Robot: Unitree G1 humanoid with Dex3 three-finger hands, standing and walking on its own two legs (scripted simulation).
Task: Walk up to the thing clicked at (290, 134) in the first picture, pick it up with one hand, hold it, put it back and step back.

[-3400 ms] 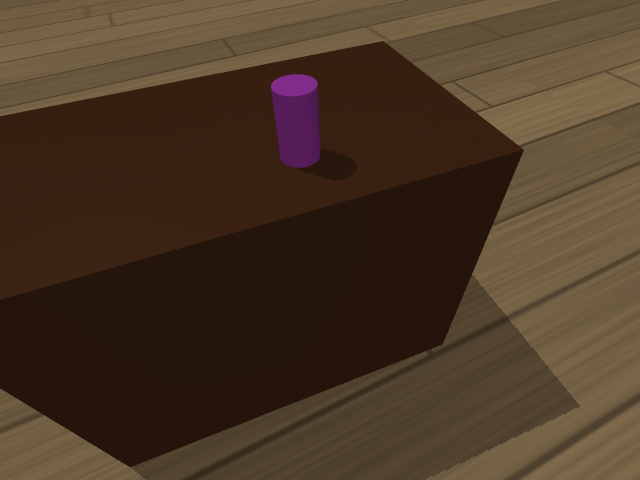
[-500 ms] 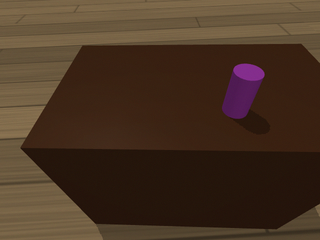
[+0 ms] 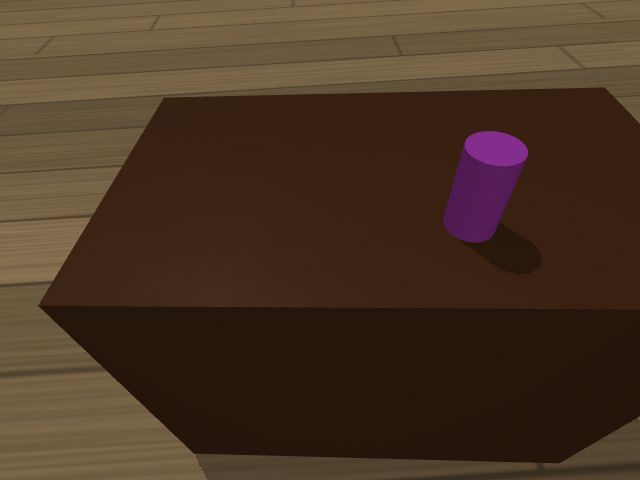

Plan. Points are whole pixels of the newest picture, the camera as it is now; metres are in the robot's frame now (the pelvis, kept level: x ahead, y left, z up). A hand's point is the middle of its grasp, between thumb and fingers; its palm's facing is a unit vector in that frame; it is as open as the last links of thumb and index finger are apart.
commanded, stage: stand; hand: right
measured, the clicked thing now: (481, 189) +0.49 -0.22 +0.09
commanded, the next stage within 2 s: none
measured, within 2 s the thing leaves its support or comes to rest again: neither
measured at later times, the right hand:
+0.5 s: hand out of the picture +0.08 -0.26 -0.16, palm faces -0.02 +0.94 -0.33, open 7.4 cm
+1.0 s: hand out of the picture +0.08 -0.26 -0.16, palm faces -0.02 +0.94 -0.33, open 7.4 cm
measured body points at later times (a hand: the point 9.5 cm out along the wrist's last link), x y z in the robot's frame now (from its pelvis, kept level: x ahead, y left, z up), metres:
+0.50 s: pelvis +0.01 -0.01 +0.00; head +0.02 -0.01 +0.45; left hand +0.10 +0.30 -0.13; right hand +0.08 -0.31 -0.14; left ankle +0.00 +0.14 -0.75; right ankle +0.02 -0.12 -0.75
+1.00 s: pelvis +0.01 -0.01 +0.00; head +0.02 -0.02 +0.45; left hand +0.10 +0.29 -0.13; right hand +0.08 -0.31 -0.14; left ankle +0.00 +0.14 -0.75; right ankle +0.02 -0.12 -0.75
